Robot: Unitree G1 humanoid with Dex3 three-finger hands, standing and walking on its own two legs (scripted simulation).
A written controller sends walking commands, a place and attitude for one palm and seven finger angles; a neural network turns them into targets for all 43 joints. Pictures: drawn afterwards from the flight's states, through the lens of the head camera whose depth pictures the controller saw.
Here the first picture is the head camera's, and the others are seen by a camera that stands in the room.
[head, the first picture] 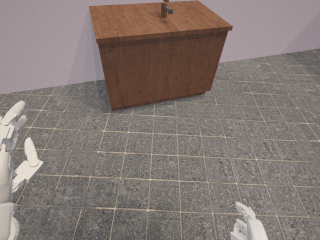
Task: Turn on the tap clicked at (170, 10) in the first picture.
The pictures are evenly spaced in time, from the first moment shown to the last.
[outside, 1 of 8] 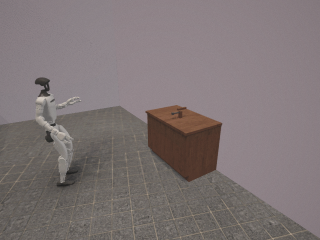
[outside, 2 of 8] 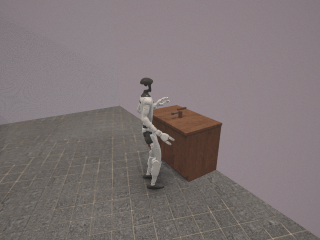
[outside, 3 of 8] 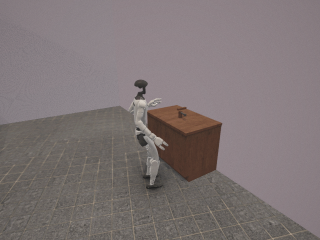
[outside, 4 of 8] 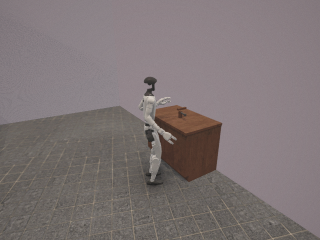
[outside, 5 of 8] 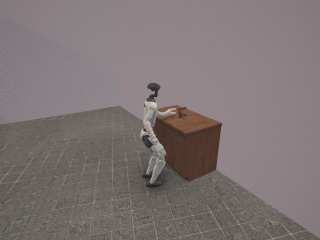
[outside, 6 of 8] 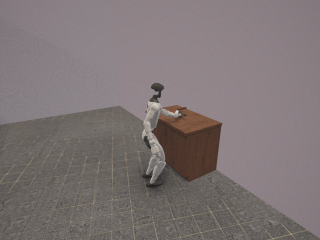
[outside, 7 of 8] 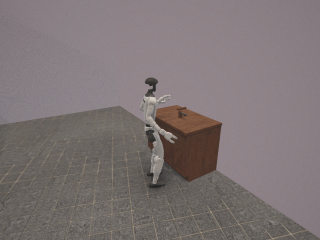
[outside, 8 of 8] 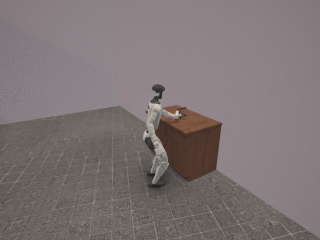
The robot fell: no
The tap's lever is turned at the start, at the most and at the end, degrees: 0 80 80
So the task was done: no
